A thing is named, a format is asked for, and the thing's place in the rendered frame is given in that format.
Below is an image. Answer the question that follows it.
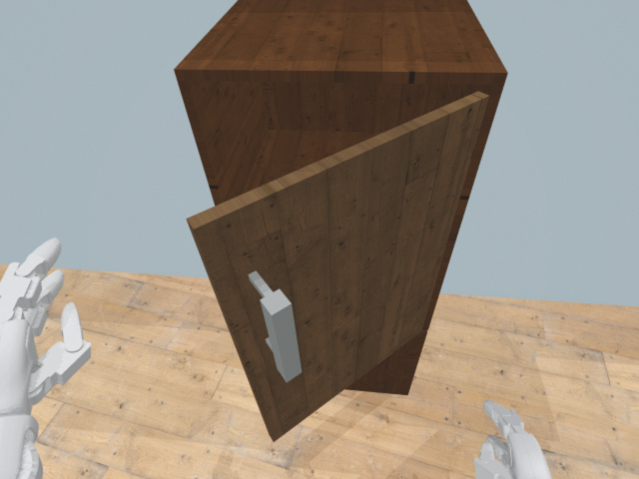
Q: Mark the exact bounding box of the cupboard door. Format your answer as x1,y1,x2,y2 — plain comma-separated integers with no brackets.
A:
186,91,489,442

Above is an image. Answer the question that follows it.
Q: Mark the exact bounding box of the handle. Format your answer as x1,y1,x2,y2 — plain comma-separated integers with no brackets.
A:
249,271,302,382

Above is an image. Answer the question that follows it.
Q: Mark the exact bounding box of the left robot forearm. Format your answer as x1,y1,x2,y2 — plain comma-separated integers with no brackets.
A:
0,412,43,479

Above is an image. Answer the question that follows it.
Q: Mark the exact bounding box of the robot left hand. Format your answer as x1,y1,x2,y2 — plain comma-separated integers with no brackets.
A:
0,238,91,415

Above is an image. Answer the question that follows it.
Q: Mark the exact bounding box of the robot right hand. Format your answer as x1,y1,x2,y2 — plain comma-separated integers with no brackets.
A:
474,400,552,479

